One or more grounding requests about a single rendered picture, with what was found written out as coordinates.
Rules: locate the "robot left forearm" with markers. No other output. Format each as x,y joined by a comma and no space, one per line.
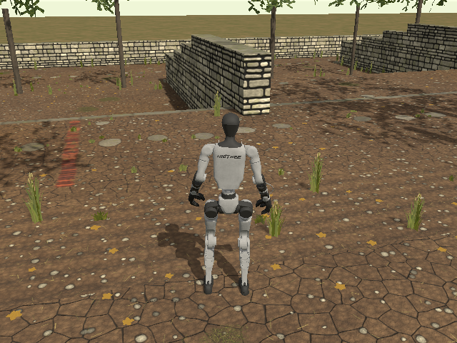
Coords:
195,186

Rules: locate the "robot right forearm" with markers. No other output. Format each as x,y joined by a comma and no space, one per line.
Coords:
263,191

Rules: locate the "robot right hand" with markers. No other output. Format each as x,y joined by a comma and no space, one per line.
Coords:
262,204

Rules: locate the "robot right upper arm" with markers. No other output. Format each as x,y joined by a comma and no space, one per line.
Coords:
252,152

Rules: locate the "robot left hand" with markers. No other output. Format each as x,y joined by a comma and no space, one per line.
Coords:
198,196

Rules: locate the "robot left upper arm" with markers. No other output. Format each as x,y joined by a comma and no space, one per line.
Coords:
206,151

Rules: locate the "left robot thigh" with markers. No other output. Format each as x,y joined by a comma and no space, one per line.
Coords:
211,210

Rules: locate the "right robot foot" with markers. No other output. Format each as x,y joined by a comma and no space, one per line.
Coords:
244,288

